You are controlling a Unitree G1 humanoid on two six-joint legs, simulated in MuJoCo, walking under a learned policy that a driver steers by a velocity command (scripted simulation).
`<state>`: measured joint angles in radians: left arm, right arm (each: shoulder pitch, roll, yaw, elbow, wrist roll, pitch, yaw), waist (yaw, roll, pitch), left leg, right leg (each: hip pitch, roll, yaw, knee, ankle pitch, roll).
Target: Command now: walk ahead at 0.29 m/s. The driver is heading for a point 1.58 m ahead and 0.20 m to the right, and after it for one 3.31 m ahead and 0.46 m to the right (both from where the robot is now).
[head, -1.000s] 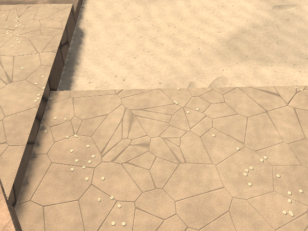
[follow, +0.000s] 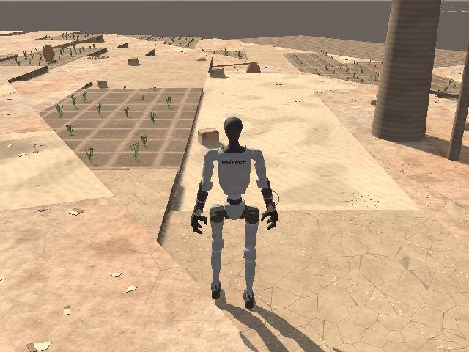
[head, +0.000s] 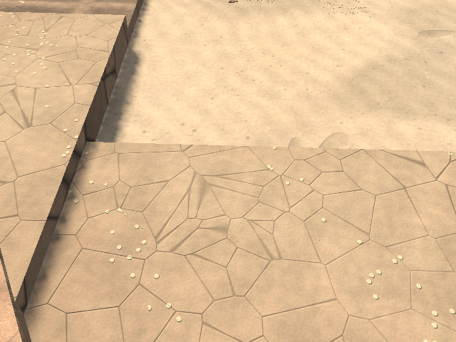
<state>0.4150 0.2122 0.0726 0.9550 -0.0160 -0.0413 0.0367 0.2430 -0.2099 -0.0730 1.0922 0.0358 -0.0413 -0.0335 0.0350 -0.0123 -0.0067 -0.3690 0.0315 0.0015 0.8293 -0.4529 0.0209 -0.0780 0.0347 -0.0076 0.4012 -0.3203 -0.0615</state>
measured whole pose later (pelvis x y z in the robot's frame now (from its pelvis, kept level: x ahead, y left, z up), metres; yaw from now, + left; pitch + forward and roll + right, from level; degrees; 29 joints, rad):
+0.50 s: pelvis +0.20 +0.05 +0.00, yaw -2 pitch +1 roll +1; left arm 0.10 0.25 0.06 0.81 -0.03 -0.07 -0.02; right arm 0.45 -0.18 -0.03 1.08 0.00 -0.09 -0.02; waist -0.08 -0.04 0.00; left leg 0.10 -0.06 0.06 0.17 -0.29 0.05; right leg -0.70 -0.11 0.00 0.70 0.09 -0.02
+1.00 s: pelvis +0.49 +0.00 +0.00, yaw -15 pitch +2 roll -1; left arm 0.32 0.26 0.06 0.83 -0.02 -0.08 -0.01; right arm 0.04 -0.28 -0.04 0.78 -0.01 -0.11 -0.01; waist 0.07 0.04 0.03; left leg -0.65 0.09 -0.09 0.61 0.09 -0.04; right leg -0.12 0.12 0.10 0.31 -0.21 -0.09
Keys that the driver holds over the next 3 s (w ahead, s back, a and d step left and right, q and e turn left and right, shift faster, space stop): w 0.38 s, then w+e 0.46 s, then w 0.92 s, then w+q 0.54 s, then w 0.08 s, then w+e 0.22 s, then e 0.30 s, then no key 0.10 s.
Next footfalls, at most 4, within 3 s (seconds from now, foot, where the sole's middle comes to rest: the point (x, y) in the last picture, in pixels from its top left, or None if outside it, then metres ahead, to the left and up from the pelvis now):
0.14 left None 0.11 0.14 -0.78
0.64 right None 0.47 -0.08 -0.78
1.14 left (222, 269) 0.78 0.06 -0.78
1.68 right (310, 222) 0.99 -0.24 -0.78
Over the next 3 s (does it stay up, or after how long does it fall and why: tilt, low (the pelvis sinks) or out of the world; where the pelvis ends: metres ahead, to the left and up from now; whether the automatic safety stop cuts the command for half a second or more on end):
stays up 1.52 -0.22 -0.09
